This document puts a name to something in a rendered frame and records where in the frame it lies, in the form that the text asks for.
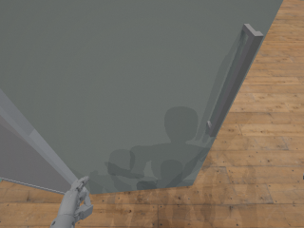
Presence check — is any handle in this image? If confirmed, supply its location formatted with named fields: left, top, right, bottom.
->
left=207, top=24, right=264, bottom=138

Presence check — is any left robot forearm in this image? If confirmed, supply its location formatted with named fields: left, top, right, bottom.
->
left=49, top=215, right=75, bottom=228

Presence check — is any fridge door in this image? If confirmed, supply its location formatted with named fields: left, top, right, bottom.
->
left=0, top=0, right=283, bottom=195

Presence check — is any left robot hand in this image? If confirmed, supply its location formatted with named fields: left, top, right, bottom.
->
left=57, top=176, right=94, bottom=223

